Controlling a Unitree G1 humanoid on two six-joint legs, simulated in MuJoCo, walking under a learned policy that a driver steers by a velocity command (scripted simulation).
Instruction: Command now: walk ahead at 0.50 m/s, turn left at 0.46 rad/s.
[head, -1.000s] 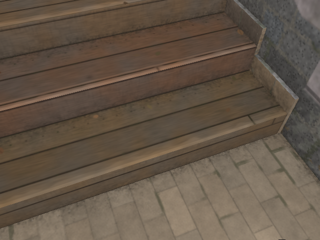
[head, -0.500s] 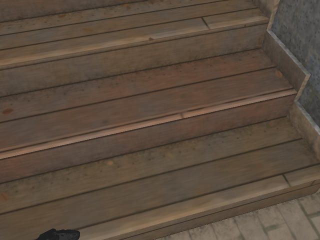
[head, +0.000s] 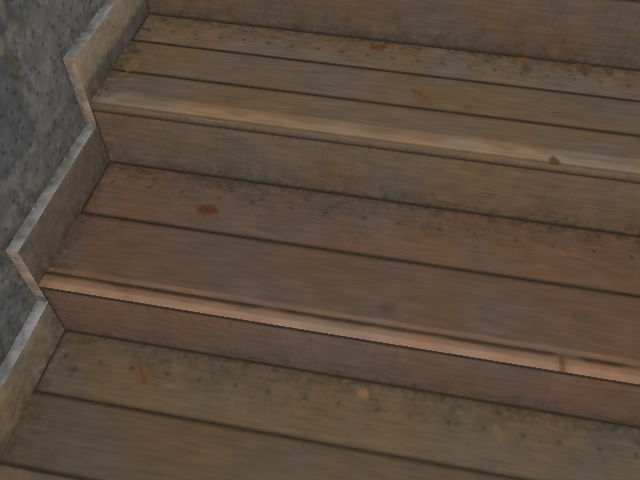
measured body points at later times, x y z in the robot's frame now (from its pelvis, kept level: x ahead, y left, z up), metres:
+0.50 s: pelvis +0.25 +0.00 +0.04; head +0.29 +0.01 +0.49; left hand +0.49 +0.16 -0.03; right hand +0.17 -0.25 -0.09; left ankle +0.07 +0.05 -0.69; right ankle +0.37 -0.06 -0.57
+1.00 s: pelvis +0.56 +0.03 +0.19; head +0.61 +0.03 +0.63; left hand +0.43 +0.22 +0.05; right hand +0.85 -0.07 +0.13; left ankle +0.71 +0.14 -0.42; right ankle +0.37 -0.06 -0.55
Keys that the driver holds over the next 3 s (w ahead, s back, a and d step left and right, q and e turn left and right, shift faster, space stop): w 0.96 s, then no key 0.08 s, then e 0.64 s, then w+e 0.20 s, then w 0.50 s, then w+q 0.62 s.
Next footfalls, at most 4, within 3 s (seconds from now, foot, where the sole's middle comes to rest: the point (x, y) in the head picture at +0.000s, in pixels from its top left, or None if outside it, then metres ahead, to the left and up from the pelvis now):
0.50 right None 0.41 -0.06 -0.60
1.00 left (275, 264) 0.75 0.14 -0.45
1.60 right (414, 106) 1.04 -0.11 -0.29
2.12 left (299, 89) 1.08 0.12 -0.29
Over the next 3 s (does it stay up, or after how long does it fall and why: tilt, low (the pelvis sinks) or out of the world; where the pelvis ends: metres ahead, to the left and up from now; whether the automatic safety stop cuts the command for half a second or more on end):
stays up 1.45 -0.22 0.63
